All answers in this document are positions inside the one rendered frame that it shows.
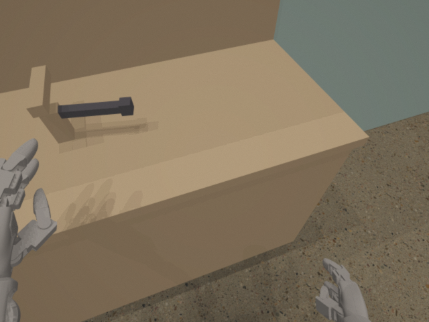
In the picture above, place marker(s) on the left robot forearm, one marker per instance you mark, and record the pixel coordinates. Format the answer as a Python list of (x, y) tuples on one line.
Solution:
[(9, 309)]

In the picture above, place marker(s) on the right robot hand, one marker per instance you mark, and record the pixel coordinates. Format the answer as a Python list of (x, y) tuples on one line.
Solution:
[(345, 300)]

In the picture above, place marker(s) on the tap lever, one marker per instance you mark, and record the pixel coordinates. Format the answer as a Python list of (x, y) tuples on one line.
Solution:
[(124, 106)]

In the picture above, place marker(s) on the left robot hand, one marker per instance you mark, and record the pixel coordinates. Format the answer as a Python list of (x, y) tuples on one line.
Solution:
[(15, 174)]

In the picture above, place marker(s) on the counter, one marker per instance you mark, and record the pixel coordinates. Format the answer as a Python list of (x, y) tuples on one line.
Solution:
[(230, 147)]

